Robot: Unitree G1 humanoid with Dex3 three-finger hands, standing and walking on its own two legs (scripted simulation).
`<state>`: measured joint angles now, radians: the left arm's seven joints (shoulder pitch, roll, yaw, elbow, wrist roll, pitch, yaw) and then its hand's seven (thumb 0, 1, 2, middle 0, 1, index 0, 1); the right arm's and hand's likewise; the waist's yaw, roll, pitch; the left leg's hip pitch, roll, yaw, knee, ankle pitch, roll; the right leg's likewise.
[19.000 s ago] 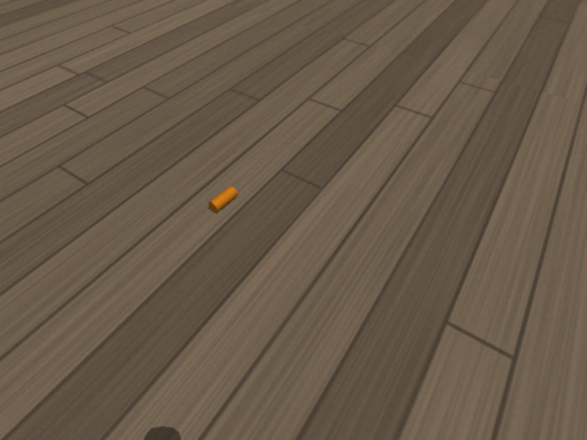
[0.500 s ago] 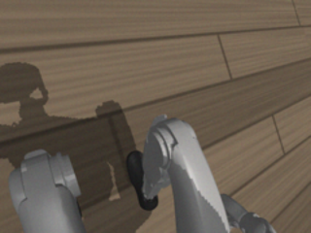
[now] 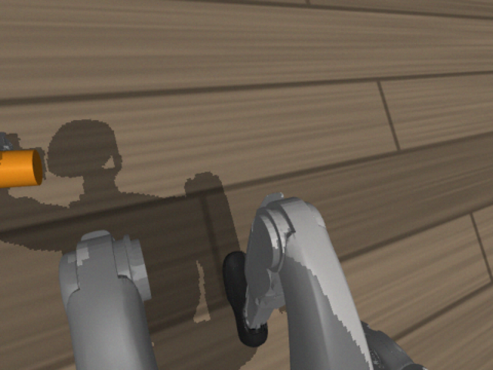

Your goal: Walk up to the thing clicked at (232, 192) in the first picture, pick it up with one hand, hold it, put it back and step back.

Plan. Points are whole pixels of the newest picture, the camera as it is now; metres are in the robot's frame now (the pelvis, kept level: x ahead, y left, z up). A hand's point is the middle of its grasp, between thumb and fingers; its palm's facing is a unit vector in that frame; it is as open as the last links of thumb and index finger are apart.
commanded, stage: settle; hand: left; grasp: from above
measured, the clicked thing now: out of the picture +0.43 +0.33 -0.23
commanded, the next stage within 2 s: lift in 0.34 s
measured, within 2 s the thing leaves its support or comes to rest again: neither
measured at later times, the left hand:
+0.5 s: hand out of the picture +0.41 +0.33 -0.13, palm faces -0.47 -0.05 -0.88, open 8.6 cm
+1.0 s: hand out of the picture +0.36 +0.33 -0.02, palm faces -0.48 -0.08 -0.88, open 8.6 cm
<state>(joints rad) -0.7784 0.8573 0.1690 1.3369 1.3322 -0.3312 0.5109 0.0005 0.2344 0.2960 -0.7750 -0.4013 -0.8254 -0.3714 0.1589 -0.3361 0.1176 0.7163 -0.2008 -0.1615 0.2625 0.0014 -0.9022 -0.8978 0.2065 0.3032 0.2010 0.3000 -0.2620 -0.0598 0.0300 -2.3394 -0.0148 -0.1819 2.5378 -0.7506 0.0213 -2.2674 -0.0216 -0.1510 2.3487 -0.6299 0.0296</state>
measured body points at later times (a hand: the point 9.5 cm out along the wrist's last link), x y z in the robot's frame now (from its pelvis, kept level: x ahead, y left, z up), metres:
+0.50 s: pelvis -0.01 -0.01 +0.03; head +0.23 +0.09 +0.40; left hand +0.43 +0.33 -0.08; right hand +0.09 -0.29 -0.06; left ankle +0.06 +0.11 -0.27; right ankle +0.12 -0.12 -0.27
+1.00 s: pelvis -0.01 +0.00 +0.11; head +0.19 +0.07 +0.51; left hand +0.38 +0.34 +0.04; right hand +0.13 -0.27 +0.00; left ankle +0.06 +0.11 -0.27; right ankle +0.12 -0.12 -0.27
